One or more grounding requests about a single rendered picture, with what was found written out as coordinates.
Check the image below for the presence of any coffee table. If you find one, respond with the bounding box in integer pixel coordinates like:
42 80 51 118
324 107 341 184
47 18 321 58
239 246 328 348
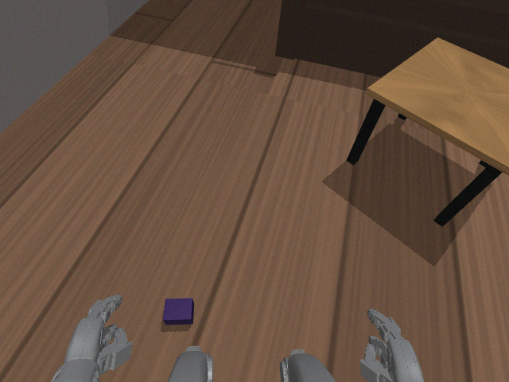
346 37 509 227

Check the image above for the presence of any sofa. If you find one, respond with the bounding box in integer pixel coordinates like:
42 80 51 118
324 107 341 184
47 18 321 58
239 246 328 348
275 0 509 77

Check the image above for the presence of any left robot arm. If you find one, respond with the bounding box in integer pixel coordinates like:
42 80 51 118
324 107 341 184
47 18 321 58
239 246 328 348
51 358 100 382

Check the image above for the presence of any small box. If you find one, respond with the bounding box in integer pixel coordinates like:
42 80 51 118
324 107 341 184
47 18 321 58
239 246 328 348
163 298 194 325

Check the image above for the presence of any right robot hand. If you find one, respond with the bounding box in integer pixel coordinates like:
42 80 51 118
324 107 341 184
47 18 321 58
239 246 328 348
360 309 424 382

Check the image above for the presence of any left robot hand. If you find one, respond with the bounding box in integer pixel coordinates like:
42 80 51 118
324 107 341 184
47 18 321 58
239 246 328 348
64 294 133 376

